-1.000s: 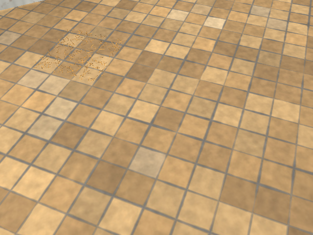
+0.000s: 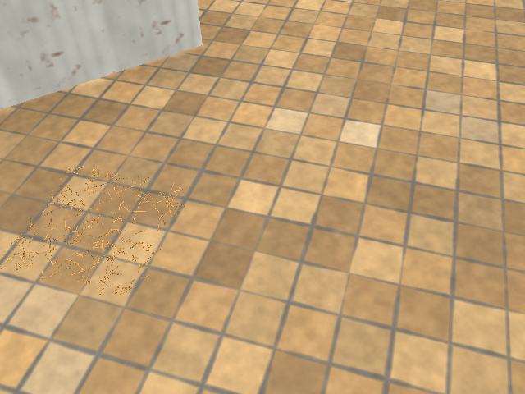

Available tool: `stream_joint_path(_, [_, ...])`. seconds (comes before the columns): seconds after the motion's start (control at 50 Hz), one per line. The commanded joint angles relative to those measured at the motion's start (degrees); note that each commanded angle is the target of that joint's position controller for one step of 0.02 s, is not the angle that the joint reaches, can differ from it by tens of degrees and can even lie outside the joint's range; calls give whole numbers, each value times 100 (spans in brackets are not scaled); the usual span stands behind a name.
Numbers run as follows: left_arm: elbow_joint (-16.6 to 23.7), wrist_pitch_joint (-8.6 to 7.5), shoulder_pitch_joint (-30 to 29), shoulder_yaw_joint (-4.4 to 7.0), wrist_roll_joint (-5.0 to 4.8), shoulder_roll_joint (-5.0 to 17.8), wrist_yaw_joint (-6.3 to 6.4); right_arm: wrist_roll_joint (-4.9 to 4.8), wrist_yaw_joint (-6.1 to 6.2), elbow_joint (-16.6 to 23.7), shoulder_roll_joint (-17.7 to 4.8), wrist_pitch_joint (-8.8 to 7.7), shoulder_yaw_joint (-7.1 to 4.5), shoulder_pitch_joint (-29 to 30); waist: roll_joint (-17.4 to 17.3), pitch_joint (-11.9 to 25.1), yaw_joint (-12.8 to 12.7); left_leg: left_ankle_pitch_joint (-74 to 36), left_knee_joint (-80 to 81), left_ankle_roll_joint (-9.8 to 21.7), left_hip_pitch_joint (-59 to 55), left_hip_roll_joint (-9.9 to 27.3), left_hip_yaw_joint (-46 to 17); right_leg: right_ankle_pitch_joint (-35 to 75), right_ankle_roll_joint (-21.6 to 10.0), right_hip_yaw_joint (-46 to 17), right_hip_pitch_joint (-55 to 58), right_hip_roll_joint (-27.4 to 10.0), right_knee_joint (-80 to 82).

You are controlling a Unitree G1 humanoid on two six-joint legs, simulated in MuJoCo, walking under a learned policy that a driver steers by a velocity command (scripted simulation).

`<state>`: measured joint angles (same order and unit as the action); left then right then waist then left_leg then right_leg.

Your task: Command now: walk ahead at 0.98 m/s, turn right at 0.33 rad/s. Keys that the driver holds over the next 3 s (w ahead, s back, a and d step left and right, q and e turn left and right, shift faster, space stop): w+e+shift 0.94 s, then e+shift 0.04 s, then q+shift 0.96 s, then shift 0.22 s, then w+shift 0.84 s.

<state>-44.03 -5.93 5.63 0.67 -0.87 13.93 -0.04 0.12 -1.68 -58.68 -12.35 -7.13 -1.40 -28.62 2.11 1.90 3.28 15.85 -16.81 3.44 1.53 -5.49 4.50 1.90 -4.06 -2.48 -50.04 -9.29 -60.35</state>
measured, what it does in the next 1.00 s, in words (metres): walks ahead, turning right: right foot, then left foot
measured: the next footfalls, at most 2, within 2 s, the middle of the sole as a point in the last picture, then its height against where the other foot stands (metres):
right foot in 0.22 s outside the picture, level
left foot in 0.64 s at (280, 291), level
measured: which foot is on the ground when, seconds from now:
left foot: down 0.00-0.22, up 0.24-0.62, down 0.64-1.00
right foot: up 0.00-0.20, down 0.22-0.66, up 0.68-1.00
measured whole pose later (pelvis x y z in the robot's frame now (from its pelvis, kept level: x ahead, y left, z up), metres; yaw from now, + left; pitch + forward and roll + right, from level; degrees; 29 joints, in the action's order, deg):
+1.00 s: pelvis +0.84 -0.22 -0.02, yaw -50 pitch -1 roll +5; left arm -32.4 -1.7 3.5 3.1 -1.4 17.6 -2.6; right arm 0.5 0.3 -48.9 -17.8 -5.7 -4.6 -26.0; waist 2.4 -2.5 6.3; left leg 22.9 -16.9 -1.7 -7.0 -1.8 12.6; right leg 0.4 -3.8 0.0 -49.5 -7.3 -59.0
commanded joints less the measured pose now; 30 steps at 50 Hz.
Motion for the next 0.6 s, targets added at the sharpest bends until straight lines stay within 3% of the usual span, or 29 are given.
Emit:
stream_joint_path(0.02, [289, -62, -359, 1, -52, 152, -89, -8, 125, 510, -755, -217, -72, 443, -105, -934, -131, -1190, 1402, 594, 1296, 1368, -267, 1405, -35, 211, 789, 169, 1232])
stream_joint_path(0.08, [578, -110, -994, 9, -135, 139, -262, -1, 181, 394, -845, -128, -50, 27, -139, -1136, 107, -1687, 1402, 307, 58, 1550, 95, 1594, -193, 329, 563, 450, 2270])
stream_joint_path(0.1, [669, -130, -1100, 17, -149, 144, -339, 24, 191, 408, -915, -70, -53, 52, -226, -1154, 83, -2173, 1279, 222, -312, 1612, 230, 1461, -252, 442, 576, 539, 2532])
stream_joint_path(0.14, [818, -169, -1113, 114, -175, 346, -476, 160, 240, 551, -1154, 36, -85, 166, -542, -823, -89, -5023, 615, 39, -933, 1708, 484, 887, -366, 965, 1097, 989, 2581])
stream_joint_path(0.16, [858, -138, -916, 183, -190, 491, -503, 241, 290, 616, -1296, 107, -123, 195, -829, -549, -285, -6688, -2, -16, -1236, 1783, 559, 335, -439, 1193, 1409, 1240, 2384])
stream_joint_path(0.18, [748, -81, -192, 295, -204, 711, -506, 310, 345, 716, -1422, 197, -165, 360, -1112, -134, -726, -7971, -1064, -19, -1362, 1859, 609, -214, -559, 1294, 2035, 1433, 2170])
stream_joint_path(0.2, [392, -2, 1226, 472, -180, 1076, -470, 334, 364, 882, -1519, 276, -199, 713, -1298, 508, -1400, -8445, -2629, 33, -963, 1872, 575, -543, -766, 1143, 3455, 1512, 2124])
stream_joint_path(0.22, [95, 99, 2522, 642, -148, 1465, -368, 278, 378, 1084, -1494, 250, -195, 1014, -821, 992, -1955, -7246, -4699, -69, 532, 1557, 544, -864, -965, 292, 5413, 1209, 2383])
stream_joint_path(0.24, [172, 142, 2445, 761, -84, 1956, -307, 207, 207, 1377, -199, -30, 126, 266, 2005, 1385, -987, 413, -7729, -576, 3804, 111, -57, -1873, -2303, -2989, 7797, -364, 2872])
stream_joint_path(0.26, [155, 94, 2502, 653, 13, 1389, -256, -101, 58, 1655, -708, -411, 115, 594, 1359, 2394, -1158, 810, -8026, -160, 4667, 77, -1491, -4192, -2534, -5240, 8366, -697, 4365])
stream_joint_path(0.28, [159, 33, 2515, 569, 137, 1005, -203, -299, 49, 1953, -995, -538, 41, 1471, 779, 1440, -1224, 534, -7563, 130, 4935, 419, -1539, -3936, -1962, -4760, 7731, -491, 4600])
stream_joint_path(0.3, [139, -31, 2195, 471, 160, 728, -278, -213, 83, 2175, -871, -562, 77, 1952, -468, 655, -878, 305, -6926, 229, 4696, 595, -1435, -3084, -1671, -4122, 6473, -241, 4705])
stream_joint_path(0.32, [243, -83, 1762, 422, 115, 604, -300, -83, 119, 2160, -765, -517, 69, 1901, -791, 402, -499, 226, -6417, 202, 4334, 784, -1444, -2530, -1649, -3607, 5548, -46, 4685])
stream_joint_path(0.34, [366, -77, 1382, 409, 112, 625, -265, 7, 111, 2121, -731, -426, 48, 1625, -790, 119, -177, 177, -6064, 87, 3896, 913, -1469, -2221, -1630, -3185, 4687, 272, 4794])
stream_joint_path(0.38, [432, -11, 1144, 391, -14, 593, -200, 72, 117, 2155, -774, -257, -18, 1515, -657, -328, 72, 192, -5404, -176, 3626, 1048, -1277, -1783, -1570, -2591, 3717, 618, 4929])
stream_joint_path(0.42, [471, -11, 1199, 392, -79, 646, -86, 153, 175, 2455, -747, -203, 3, 2077, -565, -686, -29, -314, -4335, -424, 3333, 1030, -964, -1243, -1546, -2125, 2788, 841, 5040])
stream_joint_path(0.46, [461, 16, 1275, 423, -91, 739, 30, 193, 197, 2763, -519, -205, 66, 2833, -278, -838, -311, -1551, -2952, -554, 2676, 814, -722, -959, -1324, -1721, 2082, 1172, 4930])
stream_joint_path(0.48, [430, 37, 1366, 447, -98, 787, 42, 161, 203, 2868, -431, -199, 76, 3073, -117, -795, -473, -2066, -2346, -586, 2238, 656, -638, -1022, -1148, -1630, 1871, 1278, 4850])
stream_joint_path(0.52, [343, 45, 1642, 498, -168, 872, 30, -11, 226, 3024, -589, -190, -30, 3299, 102, -579, -706, -2547, -1702, -678, 1641, 422, -740, -1491, -956, -1961, 2034, 1189, 4748])
stream_joint_path(0.56, [279, 50, 1738, 502, -239, 789, 55, -172, 246, 3126, -855, -194, -169, 3406, 321, -527, -742, -2315, -1171, -705, 1742, 430, -1058, -1694, -843, -2360, 2902, 1060, 4351])
stream_joint_path(0.6, [243, 115, 1752, 533, -213, 755, 86, -250, 238, 3138, -1089, -261, -304, 3273, 424, -396, -595, -1786, -924, -585, 1728, 441, -1119, -931, -726, -2597, 3751, 859, 3684])
Over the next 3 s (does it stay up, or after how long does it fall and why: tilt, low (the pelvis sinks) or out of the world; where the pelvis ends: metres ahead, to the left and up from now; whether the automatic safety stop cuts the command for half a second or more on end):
stays up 1.45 -0.53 -0.03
